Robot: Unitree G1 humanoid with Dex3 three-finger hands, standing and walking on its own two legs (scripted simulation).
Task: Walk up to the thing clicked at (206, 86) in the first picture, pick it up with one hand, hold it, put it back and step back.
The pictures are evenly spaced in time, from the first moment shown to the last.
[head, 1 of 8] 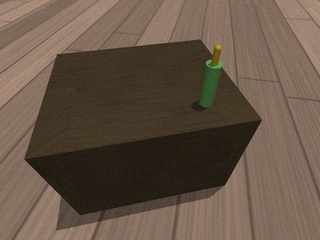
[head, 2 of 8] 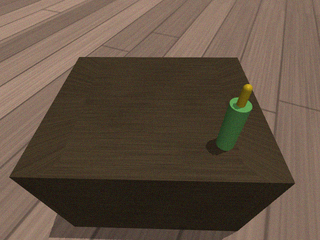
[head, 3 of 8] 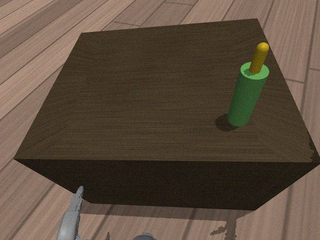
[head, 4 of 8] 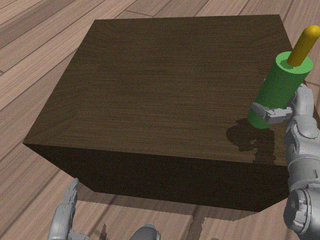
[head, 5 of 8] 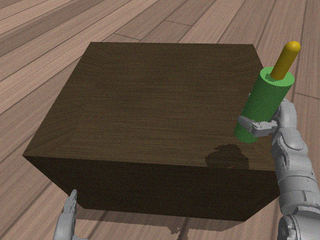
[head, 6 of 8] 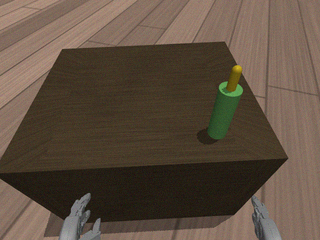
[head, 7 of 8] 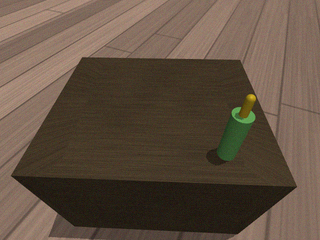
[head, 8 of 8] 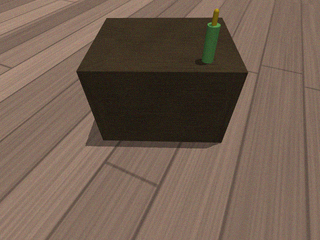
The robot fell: no
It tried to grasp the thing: yes
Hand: right
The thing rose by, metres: 0.21
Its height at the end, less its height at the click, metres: +0.00
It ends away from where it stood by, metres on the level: 0.03
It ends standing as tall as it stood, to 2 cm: yes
